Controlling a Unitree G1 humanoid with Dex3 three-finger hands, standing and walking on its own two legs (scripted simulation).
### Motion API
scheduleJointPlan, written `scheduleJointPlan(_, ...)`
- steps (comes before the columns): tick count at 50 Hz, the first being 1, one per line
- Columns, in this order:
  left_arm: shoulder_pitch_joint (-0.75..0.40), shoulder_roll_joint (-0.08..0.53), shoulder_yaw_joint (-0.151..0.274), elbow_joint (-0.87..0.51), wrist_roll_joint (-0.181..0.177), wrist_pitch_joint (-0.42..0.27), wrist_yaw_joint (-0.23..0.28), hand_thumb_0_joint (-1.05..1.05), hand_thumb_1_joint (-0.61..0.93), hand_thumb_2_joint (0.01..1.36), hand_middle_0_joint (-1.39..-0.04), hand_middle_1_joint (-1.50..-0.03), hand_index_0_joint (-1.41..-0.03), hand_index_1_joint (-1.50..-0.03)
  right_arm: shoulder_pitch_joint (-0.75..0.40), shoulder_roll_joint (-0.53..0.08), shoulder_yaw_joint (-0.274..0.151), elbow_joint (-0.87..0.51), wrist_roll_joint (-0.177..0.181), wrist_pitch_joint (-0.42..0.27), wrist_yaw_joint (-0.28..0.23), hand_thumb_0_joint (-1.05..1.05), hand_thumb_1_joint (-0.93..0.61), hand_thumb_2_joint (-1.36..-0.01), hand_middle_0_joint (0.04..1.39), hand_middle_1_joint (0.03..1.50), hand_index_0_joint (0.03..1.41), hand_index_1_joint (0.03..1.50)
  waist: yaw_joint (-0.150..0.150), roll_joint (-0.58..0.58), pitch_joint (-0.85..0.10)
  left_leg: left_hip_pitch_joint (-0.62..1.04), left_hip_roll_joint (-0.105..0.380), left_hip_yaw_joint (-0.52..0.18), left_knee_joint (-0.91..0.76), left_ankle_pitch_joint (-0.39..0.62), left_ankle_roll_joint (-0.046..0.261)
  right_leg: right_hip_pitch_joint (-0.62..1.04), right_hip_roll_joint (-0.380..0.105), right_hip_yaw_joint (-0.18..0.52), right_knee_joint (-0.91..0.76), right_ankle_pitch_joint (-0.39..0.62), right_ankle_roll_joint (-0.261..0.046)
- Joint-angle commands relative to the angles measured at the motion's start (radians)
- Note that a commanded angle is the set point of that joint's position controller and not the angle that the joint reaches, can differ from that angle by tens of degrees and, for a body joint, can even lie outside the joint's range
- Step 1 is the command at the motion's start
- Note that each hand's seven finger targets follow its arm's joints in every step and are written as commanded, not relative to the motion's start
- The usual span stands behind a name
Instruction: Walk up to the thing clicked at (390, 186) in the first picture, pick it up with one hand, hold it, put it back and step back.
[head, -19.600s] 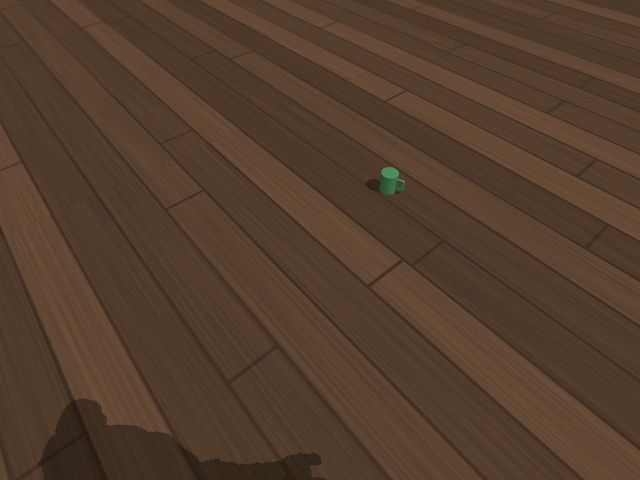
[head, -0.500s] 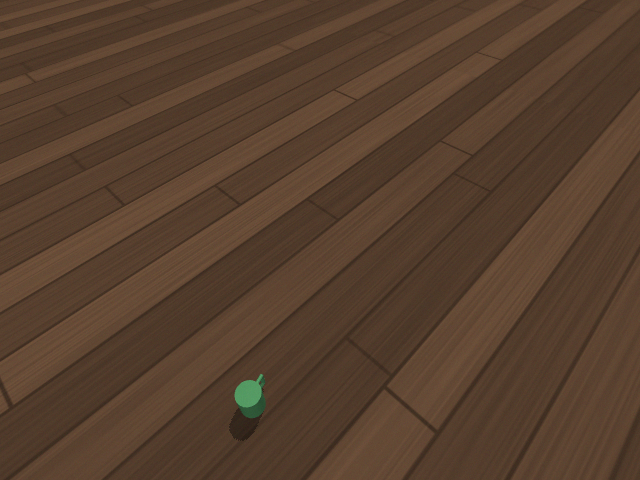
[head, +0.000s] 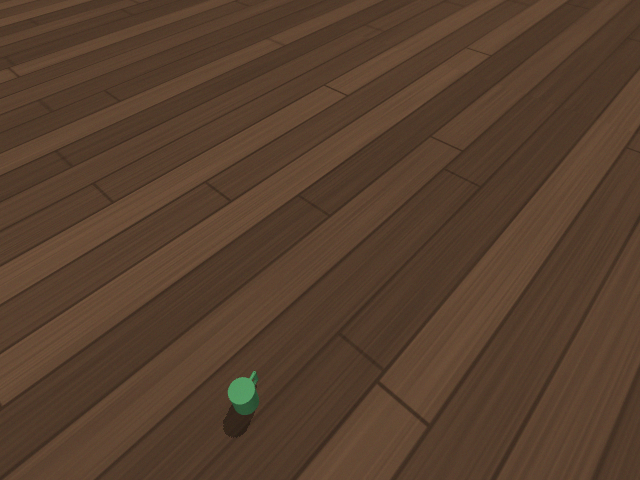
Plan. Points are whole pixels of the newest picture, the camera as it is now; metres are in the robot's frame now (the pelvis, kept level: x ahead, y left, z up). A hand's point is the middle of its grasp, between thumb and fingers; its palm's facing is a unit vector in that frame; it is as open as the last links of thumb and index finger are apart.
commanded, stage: stand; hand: left
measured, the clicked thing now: (246, 391) +0.50 +0.23 -0.73
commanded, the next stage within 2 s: walk up in 0.80 s
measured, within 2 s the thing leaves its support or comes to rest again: neither
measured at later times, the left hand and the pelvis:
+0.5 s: hand out of the picture +0.06 +0.24 -0.16, palm faces -0.03 -0.94 -0.35, open 7.4 cm; pelvis -0.01 -0.01 +0.00, yaw +0 degrees
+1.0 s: hand out of the picture +0.06 +0.26 -0.17, palm faces -0.01 -0.92 -0.38, open 7.4 cm; pelvis -0.04 +0.00 -0.01, yaw +1 degrees
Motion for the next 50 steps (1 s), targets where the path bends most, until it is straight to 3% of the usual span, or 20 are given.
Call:
scheduleJointPlan(1, -0.027, 0.21, 0.042, -0.051, 0.001, -0.015, 0.009, 0.0, 0.9, 0.9, -0.2, -0.3, -0.2, -0.3, -0.036, -0.219, -0.042, -0.051, -0.001, -0.019, -0.011, 0.0, -0.9, -0.9, 0.2, 0.3, 0.2, 0.3, 0.002, 0.014, -0.119, -0.019, 0.127, -0.076, -0.049, 0.18, 0.019, 0.068, -0.102, 0.074, -0.034, 0.19, -0.032)
scheduleJointPlan(7, -0.024, 0.22, 0.043, -0.044, 0.003, -0.016, 0.005, 0.0, 0.9, 0.9, -0.2, -0.3, -0.2, -0.3, -0.042, -0.211, -0.04, -0.043, -0.004, -0.016, -0.005, 0.0, -0.9, -0.9, 0.2, 0.3, 0.2, 0.3, 0.007, -0.002, -0.07, -0.036, 0.122, -0.086, -0.064, 0.057, 0.019, 0.012, -0.099, 0.085, -0.071, 0.052, -0.03)
scheduleJointPlan(9, -0.028, 0.217, 0.042, -0.047, 0.005, -0.018, 0.006, 0.0, 0.9, 0.9, -0.2, -0.3, -0.2, -0.3, -0.04, -0.217, -0.044, -0.046, -0.004, -0.016, -0.003, 0.0, -0.9, -0.9, 0.2, 0.3, 0.2, 0.3, 0.002, 0.001, -0.089, -0.031, 0.127, -0.088, -0.056, 0.088, 0.021, 0.024, -0.1, 0.081, -0.065, 0.076, -0.032)
scheduleJointPlan(14, -0.018, 0.221, 0.043, -0.046, 0.004, -0.02, 0.006, 0.0, 0.9, 0.9, -0.2, -0.3, -0.2, -0.3, -0.034, -0.211, -0.044, -0.043, -0.005, -0.013, -0.001, 0.0, -0.9, -0.9, 0.2, 0.3, 0.2, 0.3, 0.002, -0.009, -0.081, -0.035, 0.119, -0.084, -0.045, 0.041, 0.022, 0.003, -0.102, 0.093, -0.081, 0.04, -0.034)
scheduleJointPlan(24, -0.006, 0.225, 0.042, -0.043, 0.0, -0.02, 0.005, 0.0, 0.9, 0.9, -0.2, -0.3, -0.2, -0.3, -0.015, -0.211, -0.038, -0.043, -0.005, -0.016, -0.005, 0.0, -0.9, -0.9, 0.2, 0.3, 0.2, 0.3, 0.001, 0.005, -0.108, -0.026, 0.128, -0.087, -0.037, 0.111, 0.021, 0.035, -0.108, 0.091, -0.054, 0.148, -0.041)
scheduleJointPlan(39, 0.0, 0.224, 0.042, -0.048, 0.002, -0.016, 0.003, 0.0, 0.9, 0.9, -0.2, -0.3, -0.2, -0.3, -0.001, -0.219, -0.037, -0.047, -0.006, -0.015, -0.005, 0.0, -0.9, -0.9, 0.2, 0.3, 0.2, 0.3, 0.01, -0.007, -0.068, -0.058, 0.124, -0.089, -0.045, 0.048, 0.02, 0.008, -0.102, 0.092, -0.071, 0.033, -0.042)
scheduleJointPlan(40, -0.004, 0.262, 0.093, -0.07, -0.009, -0.002, 0.011, 0.0, 0.9, 0.9, -0.2, -0.3, -0.2, -0.3, -0.033, -0.26, -0.053, -0.045, -0.007, 0.003, -0.009, 0.0, -0.9, -0.9, 0.2, 0.3, 0.2, 0.3, 0.023, -0.005, 0.048, -0.131, 0.106, -0.102, 0.063, 0.241, 0.033, -0.06, -0.093, 0.102, 0.017, 0.3, -0.046)
scheduleJointPlan(41, 0.021, 0.265, 0.095, -0.085, -0.013, 0.003, 0.015, 0.0, 0.9, 0.9, -0.2, -0.3, -0.2, -0.3, -0.017, -0.246, -0.052, -0.068, 0.004, 0.008, -0.012, 0.0, -0.9, -0.9, 0.2, 0.3, 0.2, 0.3, 0.019, -0.008, -0.007, -0.113, 0.104, -0.081, 0.11, 0.305, 0.036, -0.033, -0.1, 0.091, 0.048, 0.391, -0.06)
scheduleJointPlan(43, 0.028, 0.266, 0.101, -0.105, -0.013, 0.009, 0.019, 0.0, 0.9, 0.9, -0.2, -0.3, -0.2, -0.3, 0.002, -0.235, -0.057, -0.082, 0.01, 0.014, -0.015, 0.0, -0.9, -0.9, 0.2, 0.3, 0.2, 0.3, 0.016, -0.041, -0.088, -0.089, 0.077, -0.054, 0.203, 0.3, 0.038, -0.008, -0.13, 0.105, 0.063, 0.477, -0.102)
scheduleJointPlan(45, 0.0, 0.284, 0.113, -0.139, -0.011, 0.019, 0.018, 0.0, 0.9, 0.9, -0.2, -0.3, -0.2, -0.3, 0.021, -0.229, -0.064, -0.104, 0.011, 0.025, -0.015, 0.0, -0.9, -0.9, 0.2, 0.3, 0.2, 0.3, 0.005, -0.079, -0.162, -0.1, 0.031, -0.028, 0.312, 0.194, 0.031, -0.001, -0.192, 0.157, 0.059, 0.501, -0.157)
scheduleJointPlan(46, -0.023, 0.291, 0.117, -0.159, -0.007, 0.024, 0.02, 0.0, 0.9, 0.9, -0.2, -0.3, -0.2, -0.3, 0.033, -0.221, -0.066, -0.112, 0.009, 0.032, -0.015, 0.0, -0.9, -0.9, 0.2, 0.3, 0.2, 0.3, 0.003, -0.112, -0.17, -0.119, 0.001, -0.012, 0.377, 0.062, 0.026, -0.022, -0.235, 0.195, 0.052, 0.486, -0.193)
scheduleJointPlan(48, -0.06, 0.297, 0.118, -0.205, 0.011, 0.031, 0.023, 0.0, 0.9, 0.9, -0.2, -0.3, -0.2, -0.3, 0.08, -0.222, -0.075, -0.125, -0.001, 0.05, -0.014, 0.0, -0.9, -0.9, 0.2, 0.3, 0.2, 0.3, 0.005, -0.19, -0.157, -0.157, -0.039, -0.021, 0.556, -0.332, 0.038, -0.1, -0.321, 0.274, 0.036, 0.429, -0.265)
scheduleJointPlan(49, -0.064, 0.296, 0.12, -0.221, 0.021, 0.035, 0.023, 0.0, 0.9, 0.9, -0.2, -0.3, -0.2, -0.3, 0.096, -0.221, -0.079, -0.135, -0.008, 0.056, -0.012, 0.0, -0.9, -0.9, 0.2, 0.3, 0.2, 0.3, 0.0, -0.188, -0.147, -0.168, -0.026, -0.044, 0.596, -0.375, 0.045, -0.139, -0.329, 0.268, 0.044, 0.388, -0.276)
scheduleJointPlan(50, -0.08, 0.297, 0.122, -0.235, 0.025, 0.038, 0.022, 0.0, 0.9, 0.9, -0.2, -0.3, -0.2, -0.3, 0.115, -0.222, -0.084, -0.142, -0.006, 0.059, -0.008, 0.0, -0.9, -0.9, 0.2, 0.3, 0.2, 0.3, -0.009, -0.198, -0.15, -0.163, -0.014, -0.065, 0.596, -0.375, 0.052, -0.163, -0.32, 0.245, 0.062, 0.365, -0.267)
